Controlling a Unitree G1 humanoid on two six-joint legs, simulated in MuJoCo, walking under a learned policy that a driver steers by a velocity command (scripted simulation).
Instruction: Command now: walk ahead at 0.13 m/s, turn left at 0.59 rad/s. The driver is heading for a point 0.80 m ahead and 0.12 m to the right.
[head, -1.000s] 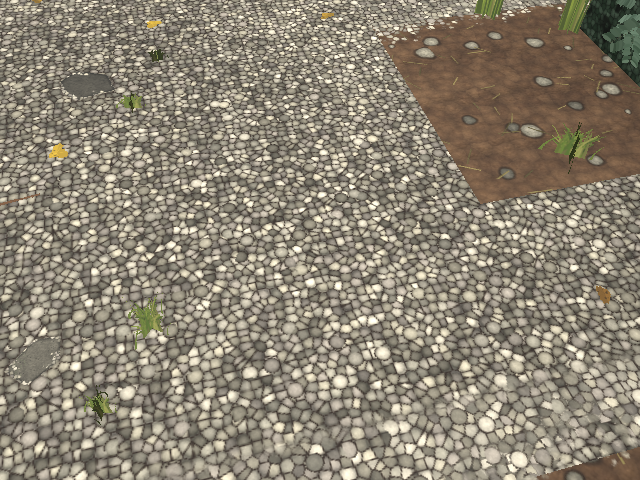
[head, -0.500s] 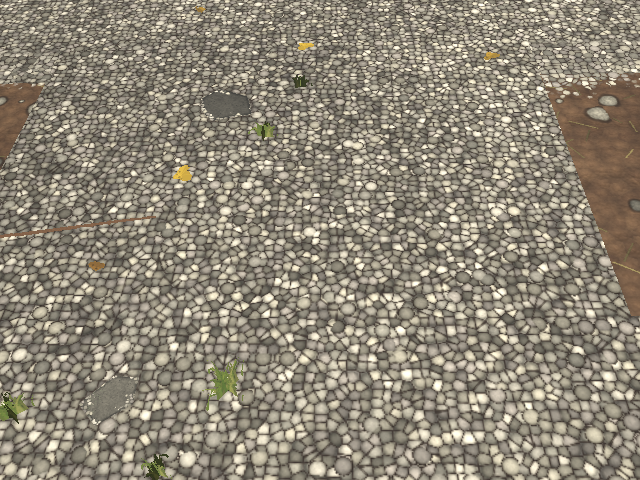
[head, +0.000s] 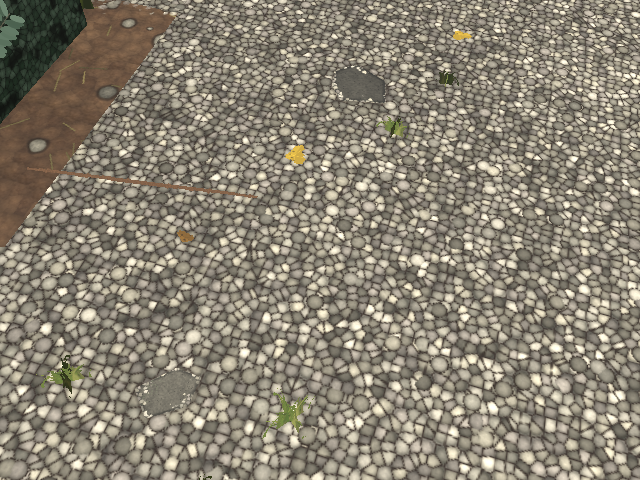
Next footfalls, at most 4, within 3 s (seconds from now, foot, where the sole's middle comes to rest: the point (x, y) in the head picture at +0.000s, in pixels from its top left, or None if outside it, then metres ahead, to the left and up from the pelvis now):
0.36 right None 0.14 -0.14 -0.78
0.60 left None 0.08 0.08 -0.78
2.34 left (293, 434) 0.49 0.05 -0.78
2.88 right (348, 299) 0.81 -0.08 -0.78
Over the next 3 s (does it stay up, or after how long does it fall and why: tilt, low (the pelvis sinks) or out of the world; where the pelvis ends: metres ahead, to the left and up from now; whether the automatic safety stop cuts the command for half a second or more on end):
stays up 0.70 -0.03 -0.01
